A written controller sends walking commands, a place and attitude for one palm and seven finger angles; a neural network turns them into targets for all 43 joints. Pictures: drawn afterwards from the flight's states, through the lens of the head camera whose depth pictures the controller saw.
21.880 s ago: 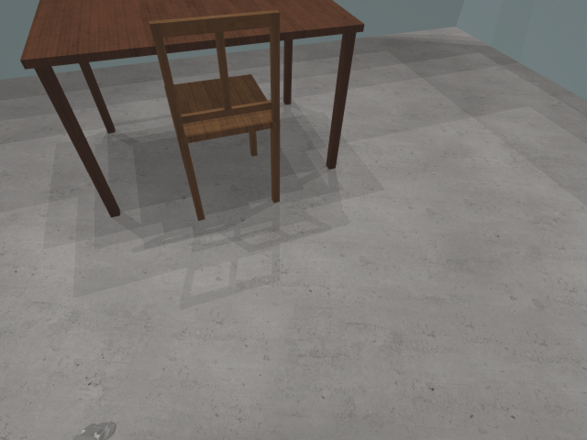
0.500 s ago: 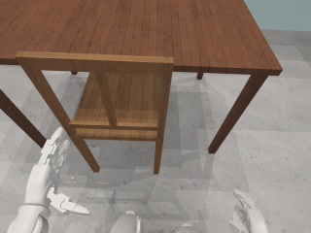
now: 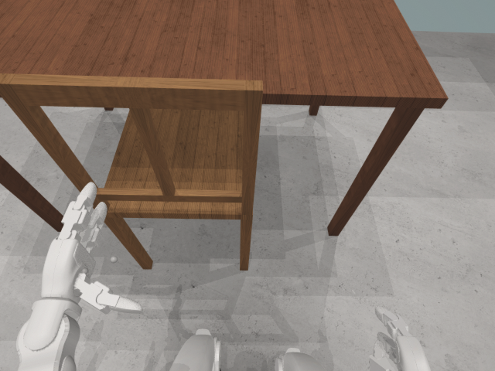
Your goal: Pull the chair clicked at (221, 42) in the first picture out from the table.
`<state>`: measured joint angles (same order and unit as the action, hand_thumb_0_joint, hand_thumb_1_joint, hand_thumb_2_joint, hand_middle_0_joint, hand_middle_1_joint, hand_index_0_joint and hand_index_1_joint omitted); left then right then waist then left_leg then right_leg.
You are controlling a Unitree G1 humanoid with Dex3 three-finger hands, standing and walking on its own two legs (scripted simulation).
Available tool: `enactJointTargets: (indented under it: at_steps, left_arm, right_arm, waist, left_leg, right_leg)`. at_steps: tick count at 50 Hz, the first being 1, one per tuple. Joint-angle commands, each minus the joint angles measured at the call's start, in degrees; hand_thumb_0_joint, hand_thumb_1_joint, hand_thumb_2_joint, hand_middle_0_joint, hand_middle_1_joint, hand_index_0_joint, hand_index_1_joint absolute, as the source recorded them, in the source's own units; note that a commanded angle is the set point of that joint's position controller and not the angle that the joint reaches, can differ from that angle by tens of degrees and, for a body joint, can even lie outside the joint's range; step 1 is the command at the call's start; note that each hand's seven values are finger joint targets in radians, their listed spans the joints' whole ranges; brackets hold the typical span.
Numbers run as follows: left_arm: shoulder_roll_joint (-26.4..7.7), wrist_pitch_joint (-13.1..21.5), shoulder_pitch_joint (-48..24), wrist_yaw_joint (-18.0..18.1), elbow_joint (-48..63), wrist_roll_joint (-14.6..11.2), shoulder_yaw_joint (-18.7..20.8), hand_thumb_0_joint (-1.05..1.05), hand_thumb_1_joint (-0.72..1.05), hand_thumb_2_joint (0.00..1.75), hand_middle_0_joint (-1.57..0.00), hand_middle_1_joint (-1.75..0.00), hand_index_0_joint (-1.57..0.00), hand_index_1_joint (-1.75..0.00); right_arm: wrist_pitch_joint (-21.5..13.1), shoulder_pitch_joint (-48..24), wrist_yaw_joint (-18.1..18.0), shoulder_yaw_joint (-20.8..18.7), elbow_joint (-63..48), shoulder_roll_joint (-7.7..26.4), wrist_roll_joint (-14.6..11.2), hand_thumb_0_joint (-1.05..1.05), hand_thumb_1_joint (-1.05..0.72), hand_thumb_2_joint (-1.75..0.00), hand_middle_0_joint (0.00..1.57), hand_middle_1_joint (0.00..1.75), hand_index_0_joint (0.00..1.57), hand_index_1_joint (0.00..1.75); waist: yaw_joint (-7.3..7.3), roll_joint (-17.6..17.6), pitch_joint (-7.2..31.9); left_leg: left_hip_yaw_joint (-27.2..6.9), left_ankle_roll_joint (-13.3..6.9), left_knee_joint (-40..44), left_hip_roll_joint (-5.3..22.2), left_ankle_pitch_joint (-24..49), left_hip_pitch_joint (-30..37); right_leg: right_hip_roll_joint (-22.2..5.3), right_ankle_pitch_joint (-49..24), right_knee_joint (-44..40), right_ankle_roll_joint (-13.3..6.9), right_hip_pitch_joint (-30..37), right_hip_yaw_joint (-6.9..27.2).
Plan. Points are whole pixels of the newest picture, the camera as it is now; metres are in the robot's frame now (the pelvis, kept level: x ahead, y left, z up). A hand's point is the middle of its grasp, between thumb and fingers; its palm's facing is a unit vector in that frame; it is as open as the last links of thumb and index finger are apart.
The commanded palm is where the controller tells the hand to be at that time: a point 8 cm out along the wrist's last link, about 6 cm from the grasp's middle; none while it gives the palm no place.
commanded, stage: aim the fingers beside a spindle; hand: left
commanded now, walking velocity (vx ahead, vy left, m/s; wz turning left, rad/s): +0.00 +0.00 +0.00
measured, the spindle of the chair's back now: (156, 156) +0.50 +0.20 -0.01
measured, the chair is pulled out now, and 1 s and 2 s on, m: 0.00 0.00 0.00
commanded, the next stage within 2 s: none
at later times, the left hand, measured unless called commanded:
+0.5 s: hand (135, 244) +0.31 +0.19 +0.02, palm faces +0.03 -1.00 -0.03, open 16.9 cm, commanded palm +0.28 +0.25 +0.02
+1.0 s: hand (150, 225) +0.35 +0.18 -0.01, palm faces +0.05 -1.00 -0.04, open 16.9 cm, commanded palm +0.33 +0.23 +0.00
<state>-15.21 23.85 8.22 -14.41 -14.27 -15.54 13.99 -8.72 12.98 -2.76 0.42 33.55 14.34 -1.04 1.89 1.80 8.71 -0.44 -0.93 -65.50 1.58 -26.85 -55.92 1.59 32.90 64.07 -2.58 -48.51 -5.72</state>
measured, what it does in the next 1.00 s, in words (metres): stands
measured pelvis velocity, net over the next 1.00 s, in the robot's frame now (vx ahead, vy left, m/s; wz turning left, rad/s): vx -0.02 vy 0.01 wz -0.02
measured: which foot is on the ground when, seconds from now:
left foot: down 0.00-1.00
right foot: down 0.00-1.00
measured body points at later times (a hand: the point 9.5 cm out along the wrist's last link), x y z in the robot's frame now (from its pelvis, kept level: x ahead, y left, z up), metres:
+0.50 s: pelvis -0.01 +0.01 -0.01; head +0.07 +0.02 +0.43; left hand +0.30 +0.24 +0.02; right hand +0.14 -0.24 -0.11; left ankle +0.04 +0.11 -0.65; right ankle -0.02 -0.09 -0.65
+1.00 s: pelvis -0.02 +0.01 -0.03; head +0.09 +0.02 +0.41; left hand +0.34 +0.24 -0.01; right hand +0.11 -0.24 -0.14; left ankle +0.04 +0.11 -0.65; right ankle -0.02 -0.09 -0.65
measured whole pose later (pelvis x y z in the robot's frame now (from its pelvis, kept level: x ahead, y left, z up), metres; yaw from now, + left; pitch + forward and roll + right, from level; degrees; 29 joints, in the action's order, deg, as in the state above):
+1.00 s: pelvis -0.02 +0.01 -0.03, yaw -1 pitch +22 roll -3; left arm -13.9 26.8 -14.6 -5.9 -33.1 -9.0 11.7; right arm -2.4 13.0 -0.7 0.7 34.4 14.1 0.3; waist 3.3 1.6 10.0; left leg 0.8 -2.1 -73.0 1.7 -27.7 -67.4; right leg 1.2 34.0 72.5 -1.8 -60.5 -4.6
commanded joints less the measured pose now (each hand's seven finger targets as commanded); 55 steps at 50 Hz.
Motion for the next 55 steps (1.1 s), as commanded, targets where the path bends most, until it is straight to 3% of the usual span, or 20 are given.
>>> enactJointTargets:
  at_steps: [1, 4, 7, 8, 11, 15, 16, 20, 25, 26, 28, 38, 39, 41, 44, 47, 52, 53, 55]
  left_arm:
    - [-8.13, 3.66, -4.60, -0.12, 11.54, -1.12, 3.03, 0.00, -0.50, 0.30, -0.06, -0.08, -0.06, -0.08]
    - [-9.01, 5.02, -5.51, 1.15, 11.67, -0.87, 4.42, 0.00, -0.50, 0.30, -0.06, -0.08, -0.06, -0.08]
    - [-7.99, 6.53, -9.05, 2.37, 10.95, 0.01, 3.14, 0.00, -0.50, 0.30, -0.06, -0.08, -0.06, -0.08]
    - [-7.90, 6.83, -7.98, 2.59, 10.21, 0.25, 3.19, 0.00, -0.50, 0.30, -0.06, -0.08, -0.06, -0.08]
    - [-6.87, 6.77, -11.15, 2.64, 7.69, 0.96, 1.26, 0.00, -0.50, 0.30, -0.06, -0.08, -0.06, -0.08]
    - [-7.36, 6.24, -14.83, 2.31, 5.81, 1.29, 1.25, 0.00, -0.50, 0.30, -0.06, -0.08, -0.06, -0.08]
    - [-7.25, 6.36, -17.45, 2.42, 6.45, 1.58, 0.35, 0.00, -0.50, 0.30, -0.06, -0.08, -0.06, -0.08]
    - [-6.60, 6.98, -20.14, 4.23, 8.67, 2.11, -0.51, 0.00, -0.50, 0.30, -0.06, -0.08, -0.06, -0.08]
    - [-6.56, 6.22, -19.16, 6.33, 3.91, 2.96, 0.52, 0.00, -0.50, 0.30, -0.06, -0.08, -0.06, -0.08]
    - [-7.75, 5.96, -18.42, 6.56, 1.97, 3.47, 1.64, 0.00, -0.50, 0.30, -0.06, -0.08, -0.06, -0.08]
    - [-6.38, 5.66, -20.87, 6.68, 0.14, 3.77, 0.34, 0.00, -0.50, 0.30, -0.06, -0.08, -0.06, -0.08]
    - [-5.34, 8.81, -32.69, 7.59, 1.62, 4.77, -2.76, 0.00, -0.50, 0.30, -0.06, -0.08, -0.06, -0.08]
    - [-4.37, 8.63, -32.19, 7.70, 0.36, 4.85, -3.33, 0.00, -0.50, 0.30, -0.06, -0.08, -0.06, -0.08]
    - [-6.87, 8.21, -31.45, 8.17, -2.33, 5.26, -0.86, 0.00, -0.50, 0.30, -0.06, -0.08, -0.06, -0.08]
    - [-6.60, 6.94, -32.44, 8.53, -7.22, 5.72, -0.29, 0.00, -0.50, 0.30, -0.06, -0.08, -0.06, -0.08]
    - [-7.94, 7.02, -35.44, 8.76, -8.21, 6.01, 0.85, 0.00, -0.50, 0.30, -0.06, -0.08, -0.06, -0.08]
    - [-9.11, 8.98, -33.09, 8.57, -1.73, 5.00, 2.10, 0.00, -0.50, 0.30, -0.06, -0.08, -0.06, -0.08]
    - [-7.32, 9.06, -33.77, 8.32, -0.33, 4.83, -0.08, 0.00, -0.50, 0.30, -0.06, -0.08, -0.06, -0.08]
    - [-6.67, 8.72, -31.46, 8.12, 0.29, 4.58, -0.63, 0.00, -0.50, 0.30, -0.06, -0.08, -0.06, -0.08]
  right_arm:
    - [-2.76, -0.41, -0.38, -3.25, -8.15, 7.98, 0.01, 0.00, -0.90, -0.90, 0.20, 0.30, 0.20, 0.30]
    - [-2.48, -0.47, -0.24, -3.39, -7.89, 7.89, 0.11, 0.00, -0.90, -0.90, 0.20, 0.30, 0.20, 0.30]
    - [-2.32, -0.37, 0.01, -3.33, -7.29, 7.84, 0.44, 0.00, -0.90, -0.90, 0.20, 0.30, 0.20, 0.30]
    - [-2.26, -0.48, 0.19, -3.38, -7.35, 7.83, 0.51, 0.00, -0.90, -0.90, 0.20, 0.30, 0.20, 0.30]
    - [-1.75, -0.45, 0.30, -3.33, -7.21, 8.31, 0.53, 0.00, -0.90, -0.90, 0.20, 0.30, 0.20, 0.30]
    - [-1.10, -0.26, 0.04, -3.39, -7.25, 8.54, 0.35, 0.00, -0.90, -0.90, 0.20, 0.30, 0.20, 0.30]
    - [-1.04, -0.42, -0.06, -3.26, -7.08, 8.61, 0.40, 0.00, -0.90, -0.90, 0.20, 0.30, 0.20, 0.30]
    - [-0.95, -0.54, 0.01, -3.28, -7.12, 8.32, 0.67, 0.00, -0.90, -0.90, 0.20, 0.30, 0.20, 0.30]
    - [0.47, -0.29, 0.68, -3.24, -7.00, 8.33, 0.91, 0.00, -0.90, -0.90, 0.20, 0.30, 0.20, 0.30]
    - [0.82, -0.25, 0.72, -3.22, -6.98, 8.49, 0.87, 0.00, -0.90, -0.90, 0.20, 0.30, 0.20, 0.30]
    - [1.53, -0.31, 0.96, -3.10, -7.15, 8.45, 0.84, 0.00, -0.90, -0.90, 0.20, 0.30, 0.20, 0.30]
    - [1.86, 0.68, 0.91, -3.35, -5.75, 8.86, 1.31, 0.00, -0.90, -0.90, 0.20, 0.30, 0.20, 0.30]
    - [2.00, 0.82, 1.01, -3.40, -5.65, 8.79, 1.37, 0.00, -0.90, -0.90, 0.20, 0.30, 0.20, 0.30]
    - [2.42, 1.12, 1.02, -3.43, -5.39, 9.16, 1.38, 0.00, -0.90, -0.90, 0.20, 0.30, 0.20, 0.30]
    - [3.52, 1.29, 1.32, -3.19, -5.36, 8.80, 1.29, 0.00, -0.90, -0.90, 0.20, 0.30, 0.20, 0.30]
    - [4.20, 1.40, 1.42, -3.09, -5.60, 8.86, 1.23, 0.00, -0.90, -0.90, 0.20, 0.30, 0.20, 0.30]
    - [4.62, 1.96, 1.89, -3.52, -6.60, 8.64, 1.38, 0.00, -0.90, -0.90, 0.20, 0.30, 0.20, 0.30]
    - [4.68, 1.93, 2.01, -3.48, -6.56, 8.40, 1.31, 0.00, -0.90, -0.90, 0.20, 0.30, 0.20, 0.30]
    - [4.86, 2.02, 2.04, -3.68, -6.31, 8.36, 1.09, 0.00, -0.90, -0.90, 0.20, 0.30, 0.20, 0.30]
  waist:
    - [-0.22, 1.45, 16.75]
    - [-0.33, 0.97, 16.10]
    - [0.37, 1.11, 15.57]
    - [-0.04, 2.10, 15.21]
    - [1.00, 0.49, 14.48]
    - [0.82, 0.98, 15.82]
    - [1.24, 1.84, 16.35]
    - [0.43, 4.79, 20.01]
    - [0.40, 0.27, 18.66]
    - [-0.02, 0.63, 17.36]
    - [0.65, -0.02, 16.10]
    - [1.88, 3.74, 21.02]
    - [2.00, 2.32, 21.07]
    - [1.33, 1.78, 21.29]
    - [1.49, -0.27, 20.09]
    - [1.26, 1.54, 20.51]
    - [-0.37, 4.58, 28.43]
    - [0.50, 4.39, 28.50]
    - [0.77, 3.54, 26.91]
  left_leg:
    - [-1.35, -1.21, 7.10, -0.55, 17.38, 15.55]
    - [-1.40, -1.00, 7.08, -0.46, 16.55, 14.83]
    - [-1.58, -1.00, 6.31, -0.44, 15.74, 14.22]
    - [-1.71, -0.80, 6.59, -0.44, 14.90, 14.25]
    - [-2.03, -0.97, 6.18, -0.35, 12.51, 12.98]
    - [-2.11, -0.80, 5.98, -0.37, 10.60, 12.77]
    - [-2.27, -0.96, 5.65, -0.29, 10.85, 13.45]
    - [-3.01, -0.50, 5.84, -0.08, 12.52, 17.31]
    - [-3.04, -0.46, 5.56, -0.16, 10.94, 13.87]
    - [-3.00, -0.38, 5.63, -0.18, 10.42, 12.76]
    - [-2.89, -0.39, 5.40, -0.25, 9.00, 11.66]
    - [-4.73, 0.12, 3.66, 0.29, 10.31, 16.30]
    - [-4.64, 0.00, 3.50, 0.23, 10.01, 15.85]
    - [-4.26, -0.09, 3.02, 0.03, 10.11, 13.88]
    - [-3.20, -0.31, 2.21, -0.33, 9.00, 10.35]
    - [-3.03, -0.25, 1.66, -0.45, 9.04, 9.53]
    - [-2.88, 0.14, 1.66, -0.05, 16.56, 15.68]
    - [-2.93, 0.06, 1.68, 0.05, 17.31, 16.80]
    - [-2.84, -0.01, 2.10, 0.18, 16.83, 16.58]
  right_leg:
    - [-0.65, -22.40, -9.65, 1.94, 6.99, 4.73]
    - [-0.55, -21.10, -9.14, 1.84, 5.98, 4.45]
    - [-0.54, -19.67, -8.17, 1.74, 3.63, 4.28]
    - [-0.52, -18.33, -8.03, 1.55, 2.84, 4.04]
    - [-0.39, -15.48, -7.76, 1.54, 0.68, 3.95]
    - [-0.45, -13.38, -7.65, 1.41, -0.17, 4.17]
    - [-0.37, -13.28, -7.30, 1.33, -1.16, 4.11]
    - [-0.49, -13.18, -6.38, 1.03, -2.48, 3.51]
    - [-0.23, -12.45, -5.83, 1.24, -2.60, 3.26]
    - [-0.13, -11.90, -5.74, 1.00, -2.94, 3.30]
    - [-0.21, -11.01, -5.61, 1.14, -4.20, 3.27]
    - [-0.11, -10.11, -3.44, 0.71, -9.39, 2.94]
    - [-0.07, -9.99, -3.55, 0.85, -9.21, 2.84]
    - [0.01, -10.34, -3.22, 0.71, -8.43, 3.20]
    - [-0.11, -10.71, -3.20, 1.02, -7.52, 3.66]
    - [-0.11, -10.82, -2.53, 0.80, -8.12, 3.92]
    - [0.10, -16.96, -1.79, 0.60, -4.62, 4.09]
    - [0.17, -17.69, -2.09, 0.78, -4.66, 4.07]
    - [0.27, -17.45, -2.82, 0.95, -4.37, 3.90]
